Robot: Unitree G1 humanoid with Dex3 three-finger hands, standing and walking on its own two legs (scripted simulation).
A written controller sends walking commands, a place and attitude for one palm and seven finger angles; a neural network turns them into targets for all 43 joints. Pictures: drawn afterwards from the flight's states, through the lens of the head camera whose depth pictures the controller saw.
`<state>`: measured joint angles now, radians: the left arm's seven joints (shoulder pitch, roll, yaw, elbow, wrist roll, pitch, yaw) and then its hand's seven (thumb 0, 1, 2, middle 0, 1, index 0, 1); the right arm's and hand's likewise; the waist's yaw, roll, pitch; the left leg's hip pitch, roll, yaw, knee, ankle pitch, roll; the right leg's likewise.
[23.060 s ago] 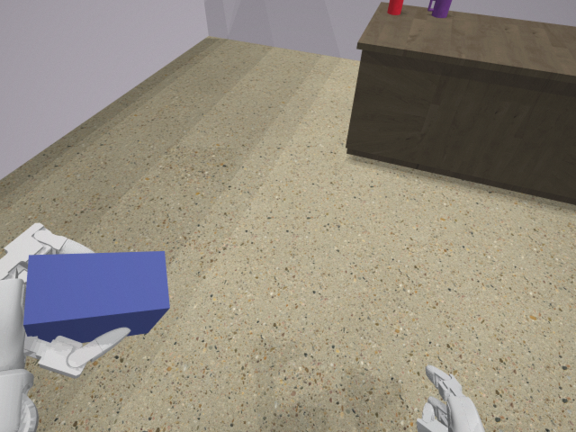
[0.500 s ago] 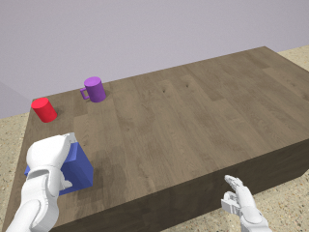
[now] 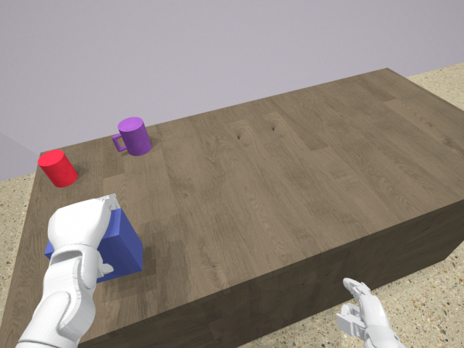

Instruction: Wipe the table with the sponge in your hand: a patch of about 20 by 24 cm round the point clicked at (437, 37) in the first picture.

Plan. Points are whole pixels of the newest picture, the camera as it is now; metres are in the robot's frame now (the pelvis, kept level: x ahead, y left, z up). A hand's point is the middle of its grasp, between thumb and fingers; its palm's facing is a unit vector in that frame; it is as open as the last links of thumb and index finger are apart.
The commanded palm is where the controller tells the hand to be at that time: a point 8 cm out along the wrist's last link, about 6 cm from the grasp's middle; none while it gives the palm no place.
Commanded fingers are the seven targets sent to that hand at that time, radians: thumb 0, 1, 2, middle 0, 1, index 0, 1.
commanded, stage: move the sponge above the wiping area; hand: left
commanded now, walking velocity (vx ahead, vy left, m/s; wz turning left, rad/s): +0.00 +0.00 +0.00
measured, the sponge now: (104, 254) +0.24 +0.29 +0.02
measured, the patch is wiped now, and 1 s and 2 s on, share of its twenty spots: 0.00 0.00 0.00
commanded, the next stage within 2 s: none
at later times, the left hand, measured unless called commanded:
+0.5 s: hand (98, 232) +0.26 +0.30 +0.06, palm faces +0.03 -0.06 -1.00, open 10.3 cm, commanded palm +0.23 +0.29 +0.11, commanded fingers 0.00 0.10 1.30 -1.20 -1.60 -1.20 -1.60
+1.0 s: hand (99, 240) +0.26 +0.30 +0.04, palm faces +0.01 -0.08 -1.00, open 10.3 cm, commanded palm +0.23 +0.28 +0.09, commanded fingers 0.00 0.10 1.30 -1.20 -1.60 -1.20 -1.60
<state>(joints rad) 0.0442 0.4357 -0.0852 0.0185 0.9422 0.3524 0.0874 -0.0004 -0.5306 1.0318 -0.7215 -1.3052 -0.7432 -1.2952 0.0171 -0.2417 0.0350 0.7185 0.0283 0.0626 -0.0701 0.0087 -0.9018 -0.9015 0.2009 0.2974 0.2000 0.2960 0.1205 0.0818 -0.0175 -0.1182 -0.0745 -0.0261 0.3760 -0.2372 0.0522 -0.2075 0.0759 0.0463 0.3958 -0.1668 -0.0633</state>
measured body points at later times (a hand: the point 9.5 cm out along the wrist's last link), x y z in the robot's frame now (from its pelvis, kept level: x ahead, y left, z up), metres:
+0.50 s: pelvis +0.01 +0.00 +0.00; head +0.00 -0.03 +0.45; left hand +0.26 +0.30 +0.11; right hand +0.25 -0.20 -0.09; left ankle -0.02 +0.09 -0.74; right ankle +0.03 -0.08 -0.74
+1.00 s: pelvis +0.01 +0.01 +0.00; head +0.00 -0.03 +0.45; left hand +0.25 +0.30 +0.10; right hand +0.25 -0.19 -0.09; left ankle -0.02 +0.09 -0.74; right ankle +0.03 -0.08 -0.74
